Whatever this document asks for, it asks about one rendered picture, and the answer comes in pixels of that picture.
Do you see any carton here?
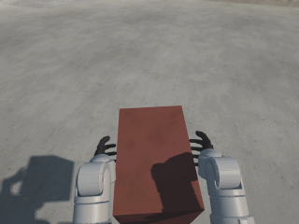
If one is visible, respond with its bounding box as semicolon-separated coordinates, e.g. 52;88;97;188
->
112;105;205;224

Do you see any left robot hand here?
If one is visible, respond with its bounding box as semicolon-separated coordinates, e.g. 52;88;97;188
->
94;135;117;162

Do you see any right robot forearm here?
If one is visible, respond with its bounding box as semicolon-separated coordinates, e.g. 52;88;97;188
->
198;148;255;224

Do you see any right robot hand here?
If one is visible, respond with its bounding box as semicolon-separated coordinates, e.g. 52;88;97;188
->
189;131;214;167

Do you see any left robot forearm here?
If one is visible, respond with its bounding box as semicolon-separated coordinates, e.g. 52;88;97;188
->
71;154;116;224

